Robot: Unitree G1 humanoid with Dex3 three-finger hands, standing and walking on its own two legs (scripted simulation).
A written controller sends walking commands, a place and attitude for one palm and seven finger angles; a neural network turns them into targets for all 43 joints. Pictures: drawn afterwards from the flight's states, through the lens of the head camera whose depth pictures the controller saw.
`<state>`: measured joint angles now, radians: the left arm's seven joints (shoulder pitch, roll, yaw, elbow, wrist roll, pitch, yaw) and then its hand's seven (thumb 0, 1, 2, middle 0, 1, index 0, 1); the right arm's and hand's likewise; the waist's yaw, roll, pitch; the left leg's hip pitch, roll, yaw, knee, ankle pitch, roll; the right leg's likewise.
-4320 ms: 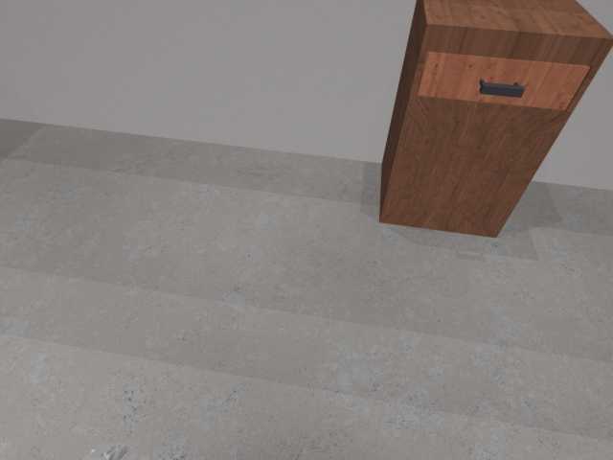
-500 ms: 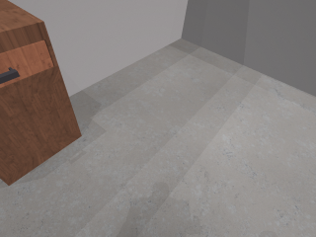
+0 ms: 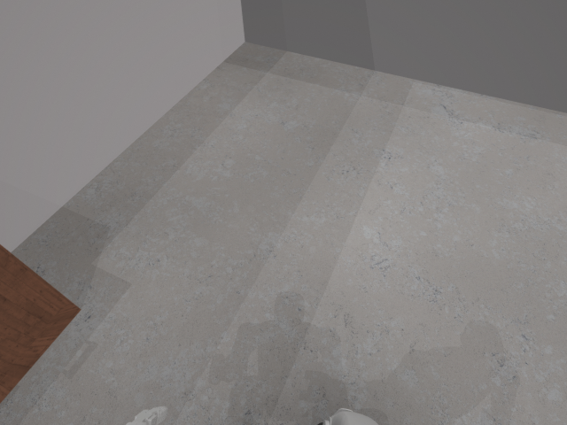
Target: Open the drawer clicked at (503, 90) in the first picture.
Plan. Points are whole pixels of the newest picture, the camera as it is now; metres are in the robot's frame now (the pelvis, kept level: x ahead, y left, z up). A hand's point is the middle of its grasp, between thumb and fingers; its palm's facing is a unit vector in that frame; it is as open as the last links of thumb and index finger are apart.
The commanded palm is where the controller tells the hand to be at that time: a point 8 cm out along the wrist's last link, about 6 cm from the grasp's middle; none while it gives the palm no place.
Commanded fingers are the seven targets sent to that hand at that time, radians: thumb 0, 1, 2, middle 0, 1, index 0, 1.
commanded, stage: walk to a spot facing it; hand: left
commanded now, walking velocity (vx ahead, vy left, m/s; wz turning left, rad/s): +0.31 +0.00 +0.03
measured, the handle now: out of the picture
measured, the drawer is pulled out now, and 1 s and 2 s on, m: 0.00 0.00 0.00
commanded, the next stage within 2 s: turn to face it in 0.12 s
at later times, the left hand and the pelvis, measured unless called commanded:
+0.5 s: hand out of the picture +0.14 +0.20 -0.19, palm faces +0.23 -0.96 -0.13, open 7.4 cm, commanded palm none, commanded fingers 0.00 0.90 0.90 -0.20 -0.30 -0.20 -0.30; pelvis +0.18 +0.04 +0.00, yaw +10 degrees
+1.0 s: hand (151, 355) +0.25 +0.23 -0.13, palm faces +0.44 -0.86 -0.28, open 7.4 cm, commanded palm none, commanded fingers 0.00 0.90 0.90 -0.20 -0.30 -0.20 -0.30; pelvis +0.22 +0.00 +0.01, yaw +26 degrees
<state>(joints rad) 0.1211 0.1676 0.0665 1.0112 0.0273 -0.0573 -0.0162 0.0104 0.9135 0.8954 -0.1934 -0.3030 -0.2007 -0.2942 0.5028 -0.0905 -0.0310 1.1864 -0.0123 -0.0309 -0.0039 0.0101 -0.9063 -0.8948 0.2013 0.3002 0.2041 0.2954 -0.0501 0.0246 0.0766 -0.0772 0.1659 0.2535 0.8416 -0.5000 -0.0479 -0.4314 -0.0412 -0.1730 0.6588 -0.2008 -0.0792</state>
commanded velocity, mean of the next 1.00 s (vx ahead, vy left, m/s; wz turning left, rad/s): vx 0.05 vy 0.00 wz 0.53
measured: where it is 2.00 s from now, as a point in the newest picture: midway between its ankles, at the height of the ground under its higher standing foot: (295, 420)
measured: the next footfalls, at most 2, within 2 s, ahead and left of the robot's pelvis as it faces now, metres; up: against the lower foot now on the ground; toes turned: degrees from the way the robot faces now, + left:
left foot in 0.44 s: +0.31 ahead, +0.14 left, +0.00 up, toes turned +18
right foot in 0.98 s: +0.28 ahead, -0.10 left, +0.00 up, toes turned +24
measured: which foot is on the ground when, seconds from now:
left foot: up 0.00-0.42, down 0.44-0.98, up 1.00-1.00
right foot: down 0.00-0.46, up 0.48-0.96, down 0.98-1.00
